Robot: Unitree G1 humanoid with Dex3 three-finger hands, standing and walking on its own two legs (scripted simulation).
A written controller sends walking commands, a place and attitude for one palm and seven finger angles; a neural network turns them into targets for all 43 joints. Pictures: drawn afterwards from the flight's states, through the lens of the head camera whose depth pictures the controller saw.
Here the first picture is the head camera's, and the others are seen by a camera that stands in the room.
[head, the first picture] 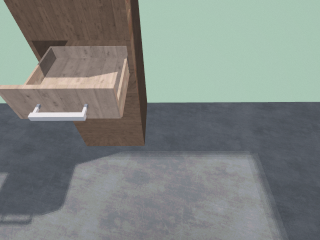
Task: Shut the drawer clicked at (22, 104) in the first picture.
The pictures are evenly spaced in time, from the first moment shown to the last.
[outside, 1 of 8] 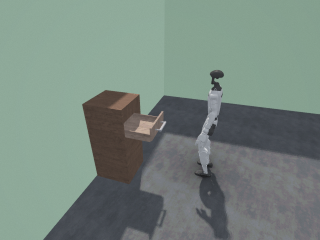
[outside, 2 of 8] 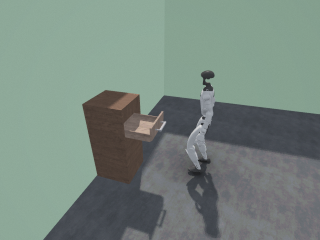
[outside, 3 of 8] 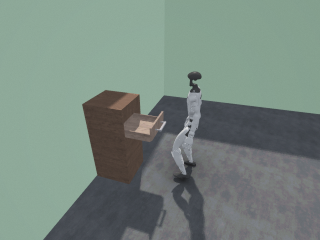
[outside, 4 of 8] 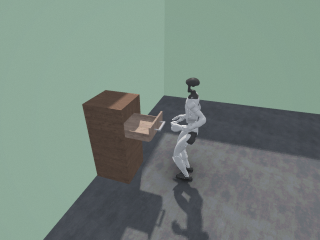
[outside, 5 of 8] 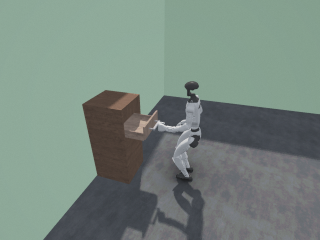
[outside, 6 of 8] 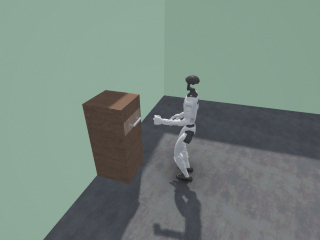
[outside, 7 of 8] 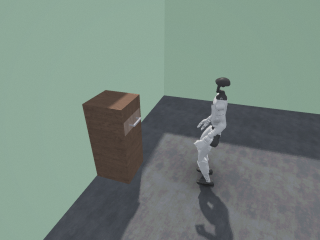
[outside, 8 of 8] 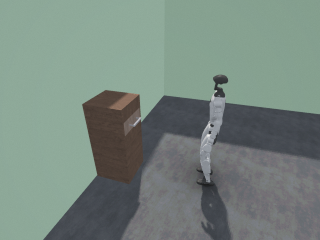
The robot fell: no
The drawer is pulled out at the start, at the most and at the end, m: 0.30 0.30 0.00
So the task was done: yes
